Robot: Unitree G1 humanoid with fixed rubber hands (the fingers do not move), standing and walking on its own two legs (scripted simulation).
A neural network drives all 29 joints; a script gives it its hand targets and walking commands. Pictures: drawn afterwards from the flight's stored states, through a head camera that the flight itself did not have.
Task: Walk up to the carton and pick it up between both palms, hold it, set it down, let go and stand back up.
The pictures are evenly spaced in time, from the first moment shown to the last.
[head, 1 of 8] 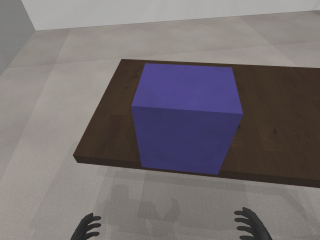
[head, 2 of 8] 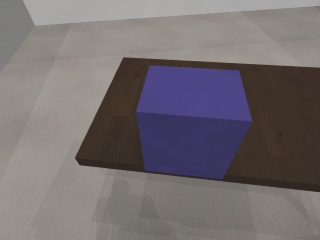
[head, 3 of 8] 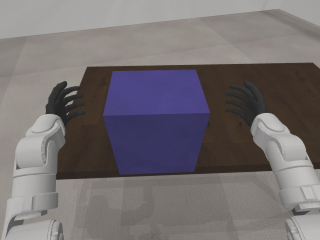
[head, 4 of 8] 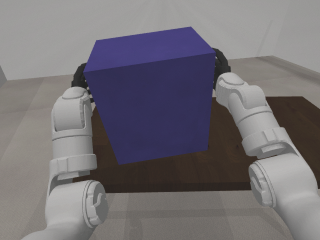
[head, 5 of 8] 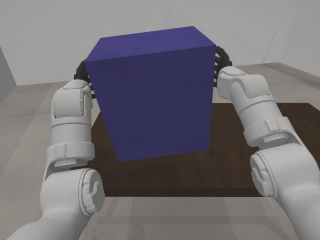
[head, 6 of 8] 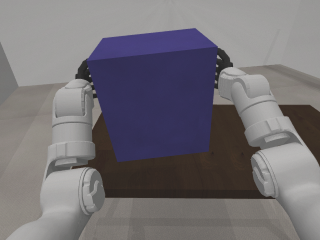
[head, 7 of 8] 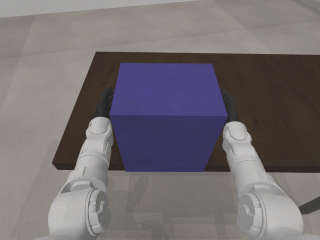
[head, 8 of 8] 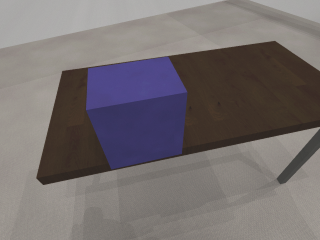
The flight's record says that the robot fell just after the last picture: no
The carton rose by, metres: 0.25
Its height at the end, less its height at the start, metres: +0.00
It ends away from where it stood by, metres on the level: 0.01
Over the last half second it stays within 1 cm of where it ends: yes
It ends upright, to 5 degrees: yes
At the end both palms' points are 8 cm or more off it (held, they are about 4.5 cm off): yes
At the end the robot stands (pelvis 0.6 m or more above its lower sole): yes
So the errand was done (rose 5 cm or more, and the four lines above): yes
